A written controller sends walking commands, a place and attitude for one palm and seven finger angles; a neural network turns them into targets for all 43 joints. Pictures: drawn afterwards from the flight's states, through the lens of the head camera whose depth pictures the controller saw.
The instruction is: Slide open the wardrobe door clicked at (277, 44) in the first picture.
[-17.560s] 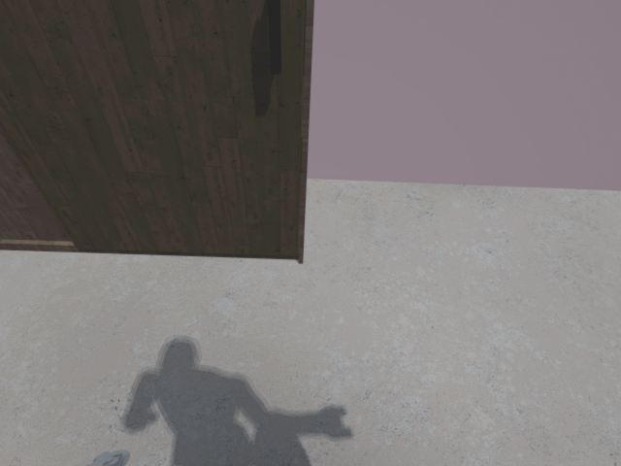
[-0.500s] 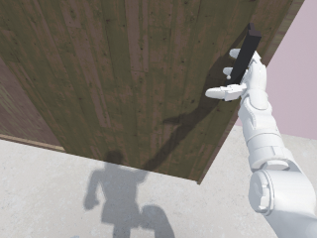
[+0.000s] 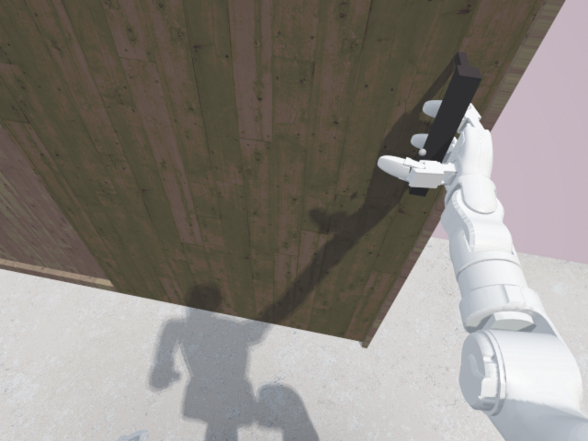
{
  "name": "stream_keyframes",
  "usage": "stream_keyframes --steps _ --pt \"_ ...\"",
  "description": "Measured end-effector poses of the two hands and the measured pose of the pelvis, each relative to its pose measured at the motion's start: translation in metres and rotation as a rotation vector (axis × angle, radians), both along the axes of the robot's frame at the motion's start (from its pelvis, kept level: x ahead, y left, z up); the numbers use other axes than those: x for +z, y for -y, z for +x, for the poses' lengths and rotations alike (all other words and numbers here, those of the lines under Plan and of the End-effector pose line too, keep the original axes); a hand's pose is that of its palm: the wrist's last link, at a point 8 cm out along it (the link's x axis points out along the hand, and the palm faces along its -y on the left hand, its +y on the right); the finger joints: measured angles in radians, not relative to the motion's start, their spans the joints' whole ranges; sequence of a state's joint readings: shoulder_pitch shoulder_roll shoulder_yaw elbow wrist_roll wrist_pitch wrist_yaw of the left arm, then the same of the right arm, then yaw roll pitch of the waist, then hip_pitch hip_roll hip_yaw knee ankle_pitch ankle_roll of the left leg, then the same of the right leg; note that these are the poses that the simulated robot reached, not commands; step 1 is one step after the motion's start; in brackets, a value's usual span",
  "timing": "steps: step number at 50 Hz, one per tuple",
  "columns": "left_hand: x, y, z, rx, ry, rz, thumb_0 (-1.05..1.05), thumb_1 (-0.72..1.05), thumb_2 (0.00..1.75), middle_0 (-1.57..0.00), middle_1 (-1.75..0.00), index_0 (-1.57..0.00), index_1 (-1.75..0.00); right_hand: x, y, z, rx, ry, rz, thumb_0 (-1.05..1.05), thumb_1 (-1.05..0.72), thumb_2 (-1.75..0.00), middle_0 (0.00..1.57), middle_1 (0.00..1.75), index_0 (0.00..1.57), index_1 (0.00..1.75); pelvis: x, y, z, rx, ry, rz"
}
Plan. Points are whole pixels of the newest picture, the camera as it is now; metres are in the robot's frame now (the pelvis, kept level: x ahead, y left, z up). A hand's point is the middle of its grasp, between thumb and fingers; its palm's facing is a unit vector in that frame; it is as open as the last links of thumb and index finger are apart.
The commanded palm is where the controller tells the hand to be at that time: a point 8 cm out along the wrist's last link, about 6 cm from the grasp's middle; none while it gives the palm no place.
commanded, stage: grip the handle and tug to test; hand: right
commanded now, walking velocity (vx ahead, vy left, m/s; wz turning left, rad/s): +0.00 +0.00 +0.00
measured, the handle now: (437, 129) +0.52 -0.14 +0.17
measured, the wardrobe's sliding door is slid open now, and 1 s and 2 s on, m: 0.00 0.00 0.00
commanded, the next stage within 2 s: tug the door sideways, standing still in 1.12 s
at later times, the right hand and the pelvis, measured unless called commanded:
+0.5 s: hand (424, 152) +0.47 -0.11 +0.17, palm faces +0.10 +1.00 +0.01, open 6.1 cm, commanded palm +0.43 -0.15 +0.17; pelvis +0.00 +0.00 +0.00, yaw +0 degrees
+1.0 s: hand (423, 153) +0.46 -0.11 +0.17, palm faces +0.10 +1.00 +0.01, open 6.1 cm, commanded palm +0.41 -0.15 +0.17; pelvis +0.01 +0.00 +0.00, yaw +1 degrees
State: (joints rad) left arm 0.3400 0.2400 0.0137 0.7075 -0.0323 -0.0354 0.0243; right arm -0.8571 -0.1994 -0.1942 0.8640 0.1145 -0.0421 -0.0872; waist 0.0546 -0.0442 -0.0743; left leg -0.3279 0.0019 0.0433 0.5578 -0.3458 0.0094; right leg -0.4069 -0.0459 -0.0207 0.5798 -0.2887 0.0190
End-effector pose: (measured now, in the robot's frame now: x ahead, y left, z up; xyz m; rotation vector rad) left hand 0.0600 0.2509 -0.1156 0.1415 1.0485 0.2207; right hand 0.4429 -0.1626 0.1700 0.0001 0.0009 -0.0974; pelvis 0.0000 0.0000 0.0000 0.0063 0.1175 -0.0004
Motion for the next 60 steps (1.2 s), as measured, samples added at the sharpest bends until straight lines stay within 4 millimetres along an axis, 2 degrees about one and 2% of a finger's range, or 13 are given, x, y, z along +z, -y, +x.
stream_keyframes --steps 19,46,53,60 --pt "0.003 0.003 0.008 0.001 0.017 0.004 0.01 0.90 0.90 -0.20 -0.30 -0.20 -0.30 0.002 0.003 -0.003 0.003 -0.004 0.006 0.00 -0.66 -0.80 0.35 1.35 0.36 1.34 0.002 0.002 0.001 0.003 0.010 0.000" --pt "0.004 0.005 0.004 0.018 0.019 -0.002 0.01 0.90 0.90 -0.20 -0.30 -0.20 -0.30 0.002 0.001 -0.004 0.000 -0.002 0.006 0.00 -0.70 -0.77 0.30 1.38 0.31 1.37 0.003 0.004 0.003 0.016 0.014 -0.001" --pt "0.008 0.004 0.016 0.026 0.041 -0.007 0.01 0.90 0.90 -0.20 -0.30 -0.20 -0.30 0.001 0.001 -0.005 0.005 0.007 0.013 0.00 -0.71 -0.75 0.28 1.38 0.29 1.37 0.005 0.004 0.013 0.029 0.018 -0.004" --pt "0.015 0.004 0.044 0.028 0.087 -0.014 0.01 0.90 0.90 -0.20 -0.30 -0.20 -0.30 0.000 0.001 -0.006 0.014 0.015 0.020 0.01 -0.72 -0.75 0.24 1.38 0.27 1.34 0.007 0.003 0.027 0.043 0.022 -0.007"
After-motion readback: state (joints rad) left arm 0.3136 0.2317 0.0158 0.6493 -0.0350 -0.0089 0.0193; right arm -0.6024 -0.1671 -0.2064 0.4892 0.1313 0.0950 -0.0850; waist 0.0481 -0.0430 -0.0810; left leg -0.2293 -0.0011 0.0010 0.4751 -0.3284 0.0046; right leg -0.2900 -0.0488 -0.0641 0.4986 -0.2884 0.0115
